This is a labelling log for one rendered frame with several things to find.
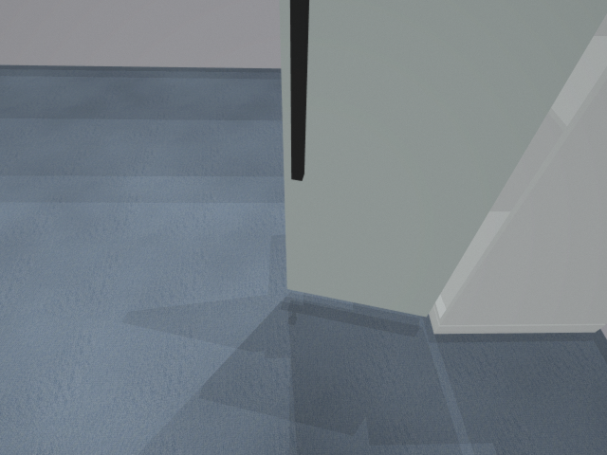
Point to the fridge door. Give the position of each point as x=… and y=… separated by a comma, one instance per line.
x=417, y=114

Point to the handle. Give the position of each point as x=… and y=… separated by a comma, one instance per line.
x=299, y=17

